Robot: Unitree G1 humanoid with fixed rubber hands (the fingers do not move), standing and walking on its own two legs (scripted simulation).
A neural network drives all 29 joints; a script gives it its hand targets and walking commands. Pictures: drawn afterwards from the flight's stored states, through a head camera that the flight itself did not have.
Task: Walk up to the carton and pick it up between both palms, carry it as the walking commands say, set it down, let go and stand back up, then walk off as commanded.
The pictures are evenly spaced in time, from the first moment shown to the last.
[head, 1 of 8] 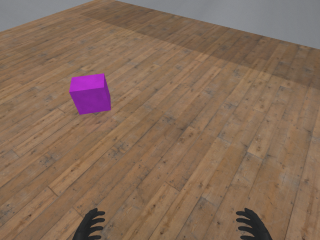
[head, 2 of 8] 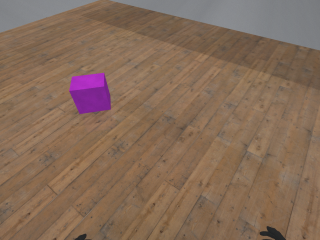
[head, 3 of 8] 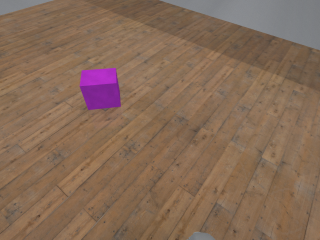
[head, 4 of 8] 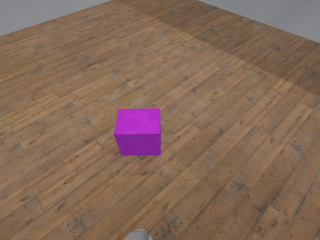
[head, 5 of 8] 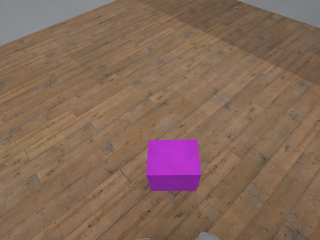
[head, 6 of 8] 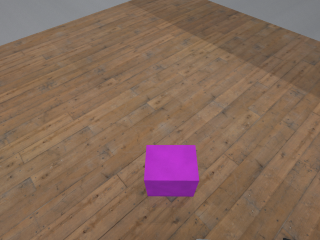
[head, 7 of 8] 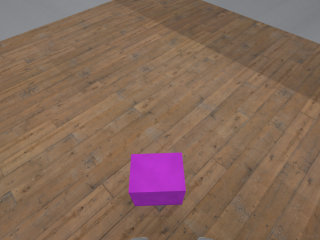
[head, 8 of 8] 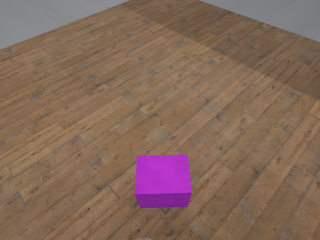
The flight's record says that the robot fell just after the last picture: no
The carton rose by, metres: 0.00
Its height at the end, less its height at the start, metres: +0.00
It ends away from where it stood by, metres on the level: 0.00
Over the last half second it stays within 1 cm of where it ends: yes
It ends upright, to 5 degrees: yes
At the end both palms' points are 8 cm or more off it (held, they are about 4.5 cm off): yes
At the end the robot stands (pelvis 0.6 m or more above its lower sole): yes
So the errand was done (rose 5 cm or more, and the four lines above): no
